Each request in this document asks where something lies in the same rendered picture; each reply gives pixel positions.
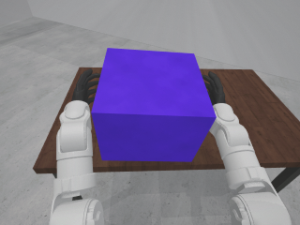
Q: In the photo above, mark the right robot forearm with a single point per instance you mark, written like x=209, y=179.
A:
x=243, y=170

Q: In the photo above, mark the robot right hand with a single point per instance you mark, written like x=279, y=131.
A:
x=215, y=88

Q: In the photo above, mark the robot left upper arm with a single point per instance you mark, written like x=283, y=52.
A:
x=78, y=212

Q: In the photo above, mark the left robot forearm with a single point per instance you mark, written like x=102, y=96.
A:
x=74, y=151

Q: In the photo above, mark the robot right upper arm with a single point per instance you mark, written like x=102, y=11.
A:
x=259, y=208

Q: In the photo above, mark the robot left hand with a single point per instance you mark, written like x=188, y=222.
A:
x=81, y=91

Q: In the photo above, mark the table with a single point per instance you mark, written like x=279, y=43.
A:
x=273, y=130

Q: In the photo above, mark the carton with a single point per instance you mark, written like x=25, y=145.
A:
x=151, y=106

